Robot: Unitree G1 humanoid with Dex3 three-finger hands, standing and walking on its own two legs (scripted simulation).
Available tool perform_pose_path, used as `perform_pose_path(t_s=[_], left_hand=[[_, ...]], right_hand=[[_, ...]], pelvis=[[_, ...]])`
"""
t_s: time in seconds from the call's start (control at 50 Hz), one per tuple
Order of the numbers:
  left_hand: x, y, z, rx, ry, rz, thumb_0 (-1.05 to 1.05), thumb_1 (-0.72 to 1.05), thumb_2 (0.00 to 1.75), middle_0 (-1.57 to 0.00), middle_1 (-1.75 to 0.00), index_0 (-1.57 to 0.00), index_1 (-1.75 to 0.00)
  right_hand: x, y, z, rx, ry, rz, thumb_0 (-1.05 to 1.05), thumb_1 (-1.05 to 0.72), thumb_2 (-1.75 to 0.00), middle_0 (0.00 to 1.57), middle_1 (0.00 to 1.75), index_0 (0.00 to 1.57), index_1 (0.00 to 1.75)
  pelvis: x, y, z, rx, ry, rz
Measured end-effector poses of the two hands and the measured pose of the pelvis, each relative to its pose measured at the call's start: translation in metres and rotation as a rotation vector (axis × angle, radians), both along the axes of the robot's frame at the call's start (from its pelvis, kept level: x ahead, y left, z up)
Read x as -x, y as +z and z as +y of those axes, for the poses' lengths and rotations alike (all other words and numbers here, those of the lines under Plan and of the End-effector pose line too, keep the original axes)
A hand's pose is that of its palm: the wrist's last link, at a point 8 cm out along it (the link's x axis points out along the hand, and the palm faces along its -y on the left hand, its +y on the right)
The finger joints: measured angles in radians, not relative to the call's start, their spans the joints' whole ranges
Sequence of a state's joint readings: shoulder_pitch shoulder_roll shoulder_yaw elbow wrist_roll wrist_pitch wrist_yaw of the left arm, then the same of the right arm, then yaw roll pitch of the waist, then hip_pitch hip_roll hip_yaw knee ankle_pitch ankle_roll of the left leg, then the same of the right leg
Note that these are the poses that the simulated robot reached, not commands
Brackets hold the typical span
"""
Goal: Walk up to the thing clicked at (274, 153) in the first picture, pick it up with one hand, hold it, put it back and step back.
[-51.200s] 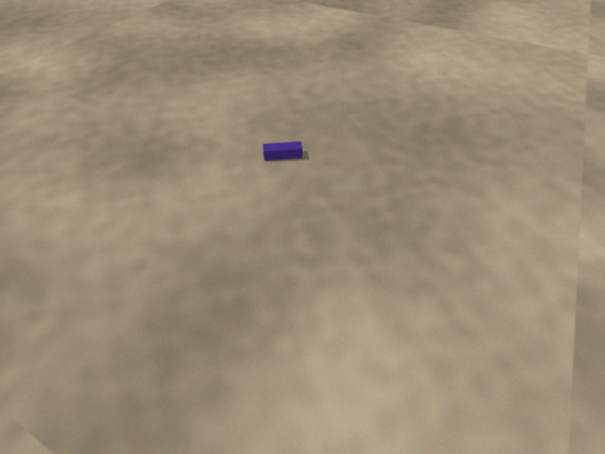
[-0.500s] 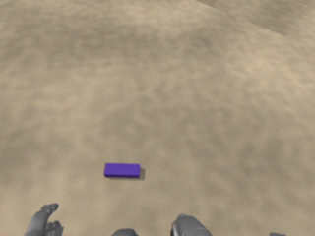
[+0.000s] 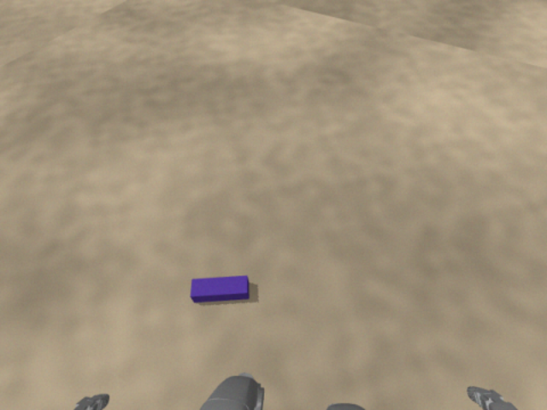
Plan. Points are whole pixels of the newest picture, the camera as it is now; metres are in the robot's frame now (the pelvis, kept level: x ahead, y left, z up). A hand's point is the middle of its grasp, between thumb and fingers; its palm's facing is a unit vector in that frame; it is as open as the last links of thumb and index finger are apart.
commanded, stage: step back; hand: left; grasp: from above
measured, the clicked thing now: (220, 289) +0.57 +0.25 -0.73
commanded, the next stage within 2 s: none
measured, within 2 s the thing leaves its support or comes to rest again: neither
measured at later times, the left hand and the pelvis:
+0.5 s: hand out of the picture -0.06 +0.27 -0.15, palm faces +0.05 -0.93 -0.37, open 7.4 cm; pelvis -0.15 -0.01 +0.01, yaw +2 degrees
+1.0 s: hand out of the picture -0.22 +0.24 -0.14, palm faces +0.08 -0.91 -0.42, open 7.4 cm; pelvis -0.33 -0.05 -0.01, yaw +6 degrees
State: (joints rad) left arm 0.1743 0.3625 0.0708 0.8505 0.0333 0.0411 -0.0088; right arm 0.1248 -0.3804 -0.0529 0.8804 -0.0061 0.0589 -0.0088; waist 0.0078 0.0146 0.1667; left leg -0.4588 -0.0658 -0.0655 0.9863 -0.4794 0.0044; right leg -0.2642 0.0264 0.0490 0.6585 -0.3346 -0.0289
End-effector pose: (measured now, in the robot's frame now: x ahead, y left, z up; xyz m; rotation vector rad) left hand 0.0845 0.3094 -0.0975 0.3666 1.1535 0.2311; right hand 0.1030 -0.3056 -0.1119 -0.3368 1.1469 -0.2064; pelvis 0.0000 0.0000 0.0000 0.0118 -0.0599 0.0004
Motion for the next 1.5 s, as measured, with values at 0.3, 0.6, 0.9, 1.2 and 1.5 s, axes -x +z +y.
perform_pose_path(t_s=[0.3, 0.6, 0.9, 1.2, 1.5], left_hand=[[0.070, -0.010, 0.011, 0.030, 0.030, -0.099, 0.00, 0.90, 0.90, -0.20, -0.30, -0.21, -0.30], [0.206, -0.016, -0.010, 0.010, 0.038, 0.044, 0.00, 0.90, 0.90, -0.20, -0.30, -0.21, -0.30], [0.303, 0.004, -0.037, -0.040, 0.058, -0.035, 0.00, 0.90, 0.90, -0.21, -0.30, -0.21, -0.30], [0.396, -0.004, -0.064, -0.004, 0.046, -0.039, 0.00, 0.90, 0.90, -0.20, -0.30, -0.21, -0.30], [0.541, 0.011, -0.080, -0.052, 0.147, 0.004, 0.00, 0.90, 0.90, -0.21, -0.30, -0.21, -0.30]], right_hand=[[0.103, 0.011, 0.004, 0.066, 0.085, 0.079, 0.01, -0.90, -0.90, 0.20, 0.30, 0.20, 0.30], [0.159, 0.022, -0.020, 0.060, 0.099, -0.084, 0.01, -0.90, -0.90, 0.21, 0.30, 0.21, 0.30], [0.299, -0.002, -0.054, 0.042, 0.086, 0.080, 0.01, -0.90, -0.90, 0.20, 0.30, 0.20, 0.30], [0.380, 0.007, -0.068, 0.037, 0.116, -0.003, 0.01, -0.90, -0.90, 0.21, 0.30, 0.21, 0.30], [0.484, -0.009, -0.103, 0.015, 0.117, 0.113, 0.01, -0.90, -0.90, 0.20, 0.30, 0.20, 0.30]], pelvis=[[0.093, -0.003, 0.008, 0.000, 0.078, 0.003], [0.192, -0.003, -0.024, 0.033, 0.005, 0.021], [0.292, -0.003, -0.049, -0.007, 0.088, 0.029], [0.400, -0.003, -0.075, 0.021, 0.059, 0.025], [0.473, 0.000, -0.095, 0.004, 0.114, 0.015]])
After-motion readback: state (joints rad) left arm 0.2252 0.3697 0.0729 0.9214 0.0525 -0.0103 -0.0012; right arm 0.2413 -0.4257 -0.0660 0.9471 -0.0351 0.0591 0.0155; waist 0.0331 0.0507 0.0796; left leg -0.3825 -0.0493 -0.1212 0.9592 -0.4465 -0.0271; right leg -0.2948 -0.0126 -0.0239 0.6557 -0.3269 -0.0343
